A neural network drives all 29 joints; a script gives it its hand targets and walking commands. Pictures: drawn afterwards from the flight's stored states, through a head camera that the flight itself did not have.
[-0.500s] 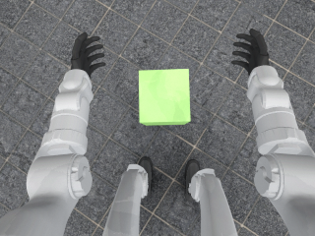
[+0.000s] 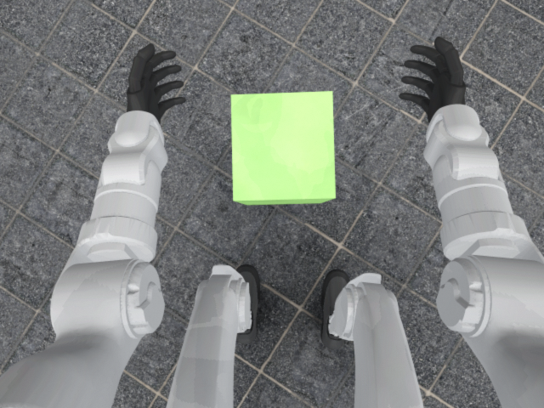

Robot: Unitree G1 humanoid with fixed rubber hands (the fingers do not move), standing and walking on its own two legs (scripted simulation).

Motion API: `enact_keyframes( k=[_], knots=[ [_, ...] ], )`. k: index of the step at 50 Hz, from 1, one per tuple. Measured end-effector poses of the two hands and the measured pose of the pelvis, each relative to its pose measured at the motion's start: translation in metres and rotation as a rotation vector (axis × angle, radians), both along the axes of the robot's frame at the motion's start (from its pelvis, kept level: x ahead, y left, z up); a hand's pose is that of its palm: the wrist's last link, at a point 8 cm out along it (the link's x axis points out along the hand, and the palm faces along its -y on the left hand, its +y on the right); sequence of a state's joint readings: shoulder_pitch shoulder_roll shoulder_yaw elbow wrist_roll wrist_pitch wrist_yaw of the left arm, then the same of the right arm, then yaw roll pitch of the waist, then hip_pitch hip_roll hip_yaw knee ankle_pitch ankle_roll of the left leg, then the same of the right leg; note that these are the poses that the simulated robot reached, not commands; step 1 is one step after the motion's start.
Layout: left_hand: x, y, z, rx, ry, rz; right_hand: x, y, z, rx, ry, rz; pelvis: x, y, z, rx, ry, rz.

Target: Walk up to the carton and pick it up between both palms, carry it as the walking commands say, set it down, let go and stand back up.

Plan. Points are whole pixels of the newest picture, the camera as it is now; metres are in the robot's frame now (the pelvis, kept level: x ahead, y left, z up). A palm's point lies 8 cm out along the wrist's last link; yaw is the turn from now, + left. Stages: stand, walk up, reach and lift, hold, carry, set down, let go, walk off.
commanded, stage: reach and lift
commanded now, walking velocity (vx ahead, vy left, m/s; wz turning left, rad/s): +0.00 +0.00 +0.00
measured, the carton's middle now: (282, 157) +0.50 +0.03 -0.45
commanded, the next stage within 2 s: none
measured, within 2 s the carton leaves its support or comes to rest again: neither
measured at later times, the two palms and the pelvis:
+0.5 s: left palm (183, 137) +0.49 +0.21 -0.26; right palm (399, 134) +0.52 -0.17 -0.26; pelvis -0.03 +0.00 -0.13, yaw +0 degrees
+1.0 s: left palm (201, 153) +0.49 +0.21 -0.39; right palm (375, 151) +0.51 -0.16 -0.39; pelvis -0.04 +0.00 -0.21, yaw +0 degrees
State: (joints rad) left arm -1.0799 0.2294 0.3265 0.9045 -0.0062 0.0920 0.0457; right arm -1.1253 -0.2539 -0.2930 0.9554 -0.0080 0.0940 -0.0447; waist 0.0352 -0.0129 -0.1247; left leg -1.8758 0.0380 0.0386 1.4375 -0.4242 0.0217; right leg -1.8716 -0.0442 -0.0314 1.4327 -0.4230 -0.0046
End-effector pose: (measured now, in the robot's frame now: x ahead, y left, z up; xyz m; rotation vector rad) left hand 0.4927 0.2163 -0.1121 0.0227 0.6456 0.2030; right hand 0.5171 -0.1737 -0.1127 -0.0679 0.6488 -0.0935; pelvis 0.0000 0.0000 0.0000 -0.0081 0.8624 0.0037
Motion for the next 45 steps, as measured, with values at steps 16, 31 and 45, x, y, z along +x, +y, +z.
enact_keyframes(
  k=[16, 31, 45],
  knots=[
    [0.001, 0.000, -0.099, 0.009, 0.011, 0.025, -0.001, 0.000, -0.102, -0.003, 0.006, -0.015, -0.022, -0.003, -0.091, 0.000, -0.037, -0.004],
    [-0.004, -0.006, -0.186, 0.001, 0.058, 0.026, -0.005, 0.005, -0.187, -0.006, 0.047, -0.019, -0.030, -0.005, -0.152, 0.001, -0.110, -0.001],
    [-0.008, -0.008, -0.263, -0.003, 0.098, 0.011, -0.010, 0.011, -0.263, 0.006, 0.087, -0.008, -0.036, -0.005, -0.197, 0.003, -0.187, 0.004]
  ],
)
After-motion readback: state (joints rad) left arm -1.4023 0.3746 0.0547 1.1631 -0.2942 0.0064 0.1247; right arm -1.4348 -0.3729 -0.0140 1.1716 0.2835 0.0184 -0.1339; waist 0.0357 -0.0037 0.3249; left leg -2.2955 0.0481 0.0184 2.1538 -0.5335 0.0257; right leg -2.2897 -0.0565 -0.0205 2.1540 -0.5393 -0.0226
